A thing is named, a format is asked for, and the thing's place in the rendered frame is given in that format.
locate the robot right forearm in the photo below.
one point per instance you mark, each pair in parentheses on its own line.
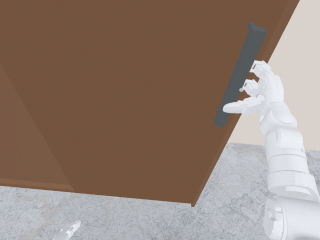
(285,154)

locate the left robot hand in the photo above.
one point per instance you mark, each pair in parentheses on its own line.
(68,230)

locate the wardrobe door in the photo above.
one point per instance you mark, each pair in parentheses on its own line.
(125,92)
(24,154)

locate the handle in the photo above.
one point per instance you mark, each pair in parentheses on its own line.
(246,58)

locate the right robot hand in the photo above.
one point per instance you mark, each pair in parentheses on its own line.
(270,89)

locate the robot right upper arm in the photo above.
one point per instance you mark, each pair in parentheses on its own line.
(287,218)

